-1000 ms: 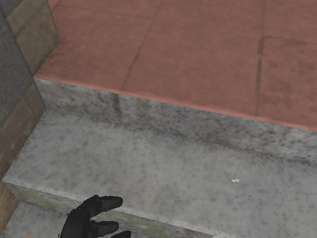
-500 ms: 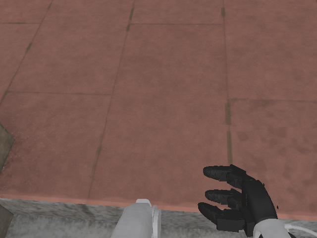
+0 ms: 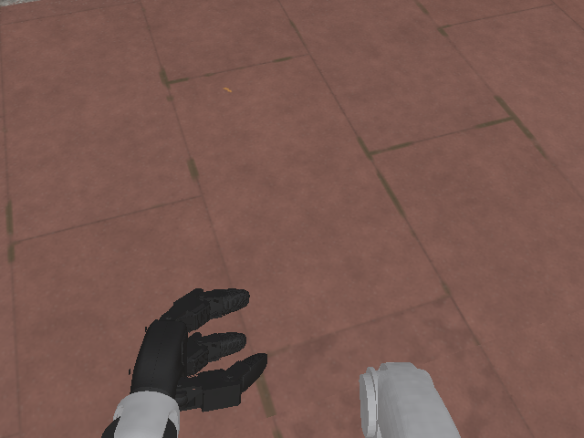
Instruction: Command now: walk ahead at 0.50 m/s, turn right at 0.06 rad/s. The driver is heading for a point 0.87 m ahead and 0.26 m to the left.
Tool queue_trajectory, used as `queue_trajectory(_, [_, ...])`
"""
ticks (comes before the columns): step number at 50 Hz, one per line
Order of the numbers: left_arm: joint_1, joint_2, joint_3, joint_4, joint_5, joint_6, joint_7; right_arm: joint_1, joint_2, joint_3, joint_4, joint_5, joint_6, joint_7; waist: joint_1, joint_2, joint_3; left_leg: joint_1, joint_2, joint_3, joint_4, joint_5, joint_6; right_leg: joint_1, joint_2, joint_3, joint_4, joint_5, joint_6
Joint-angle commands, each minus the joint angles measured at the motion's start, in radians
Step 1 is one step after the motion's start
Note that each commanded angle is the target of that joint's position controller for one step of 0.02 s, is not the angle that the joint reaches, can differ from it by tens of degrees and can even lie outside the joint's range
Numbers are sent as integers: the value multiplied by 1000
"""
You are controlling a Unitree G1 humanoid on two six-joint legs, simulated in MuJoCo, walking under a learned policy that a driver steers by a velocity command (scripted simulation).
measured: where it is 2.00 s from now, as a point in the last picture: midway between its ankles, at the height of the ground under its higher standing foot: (294, 372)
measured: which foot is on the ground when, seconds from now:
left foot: down 0.00-0.12, up 0.14-0.58, down 0.60-1.00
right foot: up 0.00-0.06, down 0.08-0.60, up 0.62-1.00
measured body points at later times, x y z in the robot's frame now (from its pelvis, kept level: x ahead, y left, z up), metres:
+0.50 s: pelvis +0.30 -0.04 +0.17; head +0.33 -0.05 +0.62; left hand +0.29 +0.22 +0.05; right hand +0.53 -0.22 +0.07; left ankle +0.47 +0.07 -0.50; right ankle +0.23 -0.12 -0.57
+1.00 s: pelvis +0.41 -0.02 +0.17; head +0.43 +0.02 +0.62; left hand +0.44 +0.28 +0.05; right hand +0.63 -0.22 +0.08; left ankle +0.46 +0.04 -0.57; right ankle +0.54 -0.16 -0.50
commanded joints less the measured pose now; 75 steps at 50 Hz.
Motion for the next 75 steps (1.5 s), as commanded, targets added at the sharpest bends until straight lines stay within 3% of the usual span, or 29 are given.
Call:
queue_trajectory(1, [-195,-25,-31,-165,-21,-8,-48,27,-92,-13,-40,41,28,-30,21,83,-25,-166,145,-111,-357,404,231,459,-55,-164,-525,31,-20])
queue_trajectory(3, [103,43,23,-51,-36,-4,-35,3,-234,-34,-86,35,1,1,124,109,-236,-112,207,-104,-36,1479,240,900,100,-245,-589,-27,-26])
queue_trajectory(4, [323,102,55,0,-40,3,-20,-29,-314,-58,-103,46,-11,20,240,184,-380,-28,209,-116,218,1700,206,1064,144,-185,-715,-4,-38])
queue_trajectory(5, [452,187,87,26,-30,-10,0,-80,-329,-75,-146,80,-28,52,307,213,-461,-235,128,-159,521,1542,144,1282,23,109,-832,-32,-70])
queue_trajectory(6, [527,320,130,40,5,-20,5,-83,-230,-65,-213,96,-39,86,316,-69,-552,-465,-25,-213,948,731,90,1433,-259,645,-1175,-115,-144])
queue_trajectory(7, [476,358,150,51,-3,-5,-5,-135,-177,-79,-241,60,-41,94,287,-138,-583,-556,-140,-340,1412,210,72,1353,-326,963,-1483,-147,-122])
queue_trajectory(8, [350,336,148,85,-2,-18,-24,-141,-64,-69,-278,51,-21,68,184,-65,-455,-683,-104,-435,1624,239,68,1215,-372,868,-1499,-172,-92])
queue_trajectory(10, [271,178,107,189,-20,-64,-33,-203,-21,-56,-343,8,10,31,84,18,-134,-774,-12,-318,1625,302,97,940,-307,557,-1388,-81,-57])
queue_trajectory(13, [334,74,76,322,11,-98,-32,-199,30,-16,-368,13,63,1,7,-20,-5,-882,-39,-360,1636,208,138,851,-252,245,-1389,276,6])
queue_trajectory(15, [316,108,79,332,0,-113,-22,-199,16,-12,-350,24,98,-7,-22,-26,48,-863,-59,-358,1394,180,107,830,-210,45,-1486,413,45])
queue_trajectory(17, [328,170,85,328,-12,-141,-16,-249,-72,-43,-365,-2,115,-8,-8,-47,43,-794,-63,-276,1153,271,87,905,-201,-94,-1565,800,66])
queue_trajectory(21, [341,241,91,313,-30,-154,15,-335,-54,-32,-348,20,110,33,35,-74,-17,-585,-77,-93,656,428,96,1086,-102,-267,-1616,920,62])
queue_trajectory(28, [431,325,128,281,-35,-70,54,-258,-145,-60,-354,-6,115,19,47,-167,-79,-435,-136,-57,311,194,163,1477,-206,-262,-1316,1231,78])
queue_trajectory(30, [426,326,131,257,-40,-38,47,-144,-197,-84,-337,-17,95,0,-26,-31,-115,-207,-122,-151,157,389,193,1298,-151,-255,-929,850,126])
queue_trajectory(31, [419,227,114,204,-20,-30,41,-181,-272,-98,-344,-11,88,-4,56,114,-82,-81,64,-398,317,986,232,1004,-10,-217,-676,28,152])
queue_trajectory(32, [529,196,101,167,-32,-14,35,-194,-347,-114,-372,3,99,-1,109,239,-236,81,236,-808,219,1107,462,768,147,-51,-416,-192,211])
queue_trajectory(33, [527,241,103,185,-11,-15,31,-245,-319,-113,-418,31,115,3,89,94,-275,37,261,-830,114,741,482,720,75,62,-383,-132,205])
queue_trajectory(35, [356,282,112,154,2,-32,26,-304,-208,-74,-415,33,130,-4,101,-56,-90,-177,160,-699,38,348,384,700,27,80,-494,5,186])
queue_trajectory(36, [337,290,111,135,5,-25,32,-293,-192,-70,-406,35,126,-5,107,-45,-73,-245,132,-655,24,350,345,741,12,95,-567,40,183])
queue_trajectory(40, [362,254,92,154,-4,27,48,-278,-237,-76,-402,18,106,-1,111,13,-124,-266,69,-582,46,434,252,784,25,88,-658,90,181])
queue_trajectory(44, [287,267,92,137,2,52,48,-252,-251,-79,-413,30,128,-6,67,83,-119,-208,30,-608,34,257,189,697,25,86,-745,138,199])
queue_trajectory(51, [232,278,90,122,-5,47,42,-257,-266,-86,-446,11,150,-4,25,121,-73,-182,21,-714,17,40,204,675,46,100,-907,143,188])
queue_trajectory(61, [359,307,82,125,-41,12,54,-344,-279,-89,-452,6,170,30,92,125,-93,-281,-37,-807,94,185,180,1066,132,88,-1353,105,132])
queue_trajectory(62, [390,310,80,129,-38,10,62,-349,-267,-86,-448,19,170,31,112,98,-80,-346,-76,-794,121,64,136,1166,110,94,-1510,201,115])
queue_trajectory(64, [291,465,104,61,-11,14,67,-272,-197,-71,-464,43,161,21,63,-235,-100,-573,-307,-437,515,-276,30,1265,-310,517,-1667,102,-33])
queue_trajectory(65, [278,430,102,64,3,16,60,-324,-300,-94,-453,-9,158,18,83,-166,-38,-609,-255,-363,719,-238,18,1135,-328,506,-1639,267,-107])
queue_trajectory(66, [273,370,88,63,3,10,57,-334,-299,-96,-446,-14,157,19,71,-110,-42,-572,-221,-356,823,-187,10,1105,-284,424,-1613,358,-103])
queue_trajectory(69, [254,325,71,52,-9,-2,50,-274,-259,-82,-395,-2,178,38,54,-108,-57,-556,-216,-320,989,-92,-18,1138,-144,214,-1564,546,-55])
queue_trajectory(75, [387,335,83,88,-8,-20,44,-373,-197,-44,-405,17,196,45,120,-151,-62,-537,-172,-286,726,-128,-34,1269,-142,176,-1514,627,-64])
Keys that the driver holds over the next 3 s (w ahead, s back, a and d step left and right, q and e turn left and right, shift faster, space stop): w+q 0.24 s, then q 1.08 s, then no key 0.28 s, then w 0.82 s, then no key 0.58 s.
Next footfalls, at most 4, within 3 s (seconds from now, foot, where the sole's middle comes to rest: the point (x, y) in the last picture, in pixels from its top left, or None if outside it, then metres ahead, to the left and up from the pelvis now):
0.08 right None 0.27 -0.13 -0.61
0.60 left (255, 385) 0.50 0.05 -0.61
1.26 right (325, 349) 0.56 -0.10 -0.61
1.66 left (277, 437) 0.39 0.02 -0.61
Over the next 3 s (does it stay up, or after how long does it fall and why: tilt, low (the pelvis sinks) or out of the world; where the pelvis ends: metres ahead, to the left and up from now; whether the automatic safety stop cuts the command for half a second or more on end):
stays up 0.81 0.25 0.17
